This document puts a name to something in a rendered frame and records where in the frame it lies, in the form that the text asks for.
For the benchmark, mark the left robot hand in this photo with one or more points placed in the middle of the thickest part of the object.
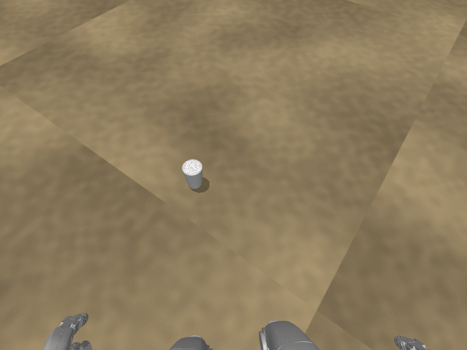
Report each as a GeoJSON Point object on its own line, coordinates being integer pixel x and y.
{"type": "Point", "coordinates": [61, 337]}

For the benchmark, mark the cup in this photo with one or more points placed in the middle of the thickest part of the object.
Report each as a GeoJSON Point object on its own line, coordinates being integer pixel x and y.
{"type": "Point", "coordinates": [192, 169]}

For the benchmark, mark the right robot hand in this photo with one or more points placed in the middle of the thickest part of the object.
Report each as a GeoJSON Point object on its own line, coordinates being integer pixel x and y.
{"type": "Point", "coordinates": [404, 343]}

